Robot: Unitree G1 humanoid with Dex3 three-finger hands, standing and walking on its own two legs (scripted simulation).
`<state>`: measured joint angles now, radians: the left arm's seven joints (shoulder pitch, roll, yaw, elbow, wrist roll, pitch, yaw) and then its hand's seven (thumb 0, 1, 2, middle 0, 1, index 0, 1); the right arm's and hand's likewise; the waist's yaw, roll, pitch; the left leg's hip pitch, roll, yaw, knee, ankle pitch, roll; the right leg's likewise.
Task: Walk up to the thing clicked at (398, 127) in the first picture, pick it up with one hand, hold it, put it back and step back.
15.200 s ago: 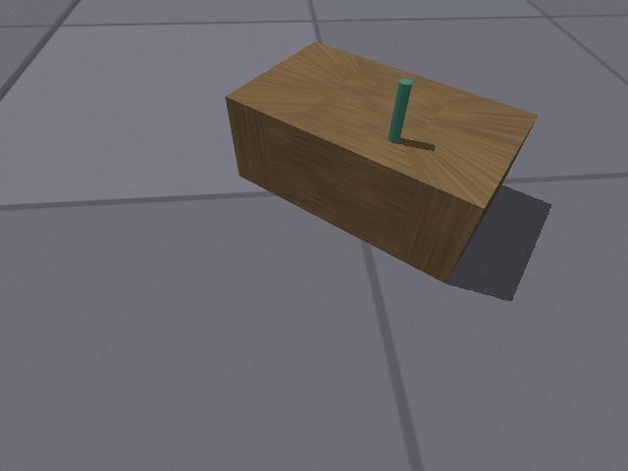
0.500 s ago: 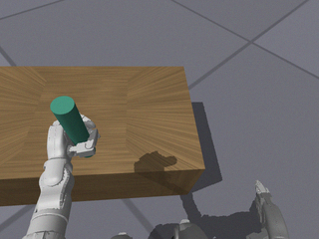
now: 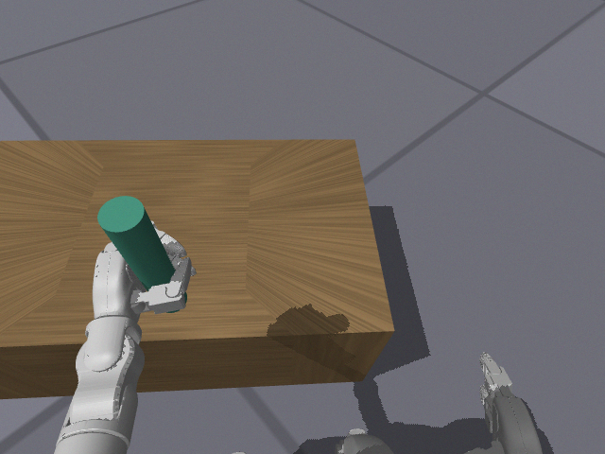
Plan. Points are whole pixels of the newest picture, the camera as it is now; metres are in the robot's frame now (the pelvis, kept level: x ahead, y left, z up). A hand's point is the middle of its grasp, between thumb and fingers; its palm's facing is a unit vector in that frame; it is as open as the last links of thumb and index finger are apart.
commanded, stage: hold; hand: left
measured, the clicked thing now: (152, 265) +0.33 +0.18 +0.08
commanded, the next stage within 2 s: none
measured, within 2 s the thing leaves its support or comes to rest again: neither
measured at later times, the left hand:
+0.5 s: hand (167, 274) +0.33 +0.16 +0.06, palm faces +0.12 -0.99 -0.01, open 5.1 cm
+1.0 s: hand (169, 268) +0.33 +0.16 +0.07, palm faces +0.11 -0.99 +0.00, open 5.1 cm
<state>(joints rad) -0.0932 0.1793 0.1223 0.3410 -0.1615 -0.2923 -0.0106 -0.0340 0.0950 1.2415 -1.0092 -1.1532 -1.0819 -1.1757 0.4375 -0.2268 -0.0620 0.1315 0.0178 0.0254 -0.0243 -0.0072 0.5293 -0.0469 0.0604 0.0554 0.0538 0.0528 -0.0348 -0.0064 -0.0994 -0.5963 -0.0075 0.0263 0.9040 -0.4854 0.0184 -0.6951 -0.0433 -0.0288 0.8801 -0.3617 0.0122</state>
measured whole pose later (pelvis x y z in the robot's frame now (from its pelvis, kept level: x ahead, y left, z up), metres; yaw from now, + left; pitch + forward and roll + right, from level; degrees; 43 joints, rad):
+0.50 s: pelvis +0.00 +0.00 +0.01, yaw +0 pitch +9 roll +0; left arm -0.07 0.18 0.12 0.30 -0.17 -0.25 -0.01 -0.03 0.09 1.24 -1.01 -1.15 -1.08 -1.18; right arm 0.40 -0.22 -0.06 0.22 0.02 0.00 -0.04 -0.01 0.54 -0.05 0.06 0.06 0.05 0.05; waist -0.02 0.00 -0.09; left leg -0.54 -0.01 0.02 0.86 -0.47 0.01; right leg -0.64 -0.04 -0.04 0.84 -0.35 0.01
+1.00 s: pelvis +0.00 +0.00 +0.01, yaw +0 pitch +8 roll +0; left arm -0.10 0.18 0.12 0.34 -0.17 -0.23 -0.02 -0.03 0.10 1.24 -1.01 -1.15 -1.08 -1.18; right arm 0.38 -0.22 -0.05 0.27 0.02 -0.02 -0.04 -0.01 0.54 -0.05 0.06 0.06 0.05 0.05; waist -0.03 0.00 -0.07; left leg -0.51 -0.01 0.02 0.82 -0.45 0.01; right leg -0.60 -0.04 -0.03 0.80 -0.33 0.01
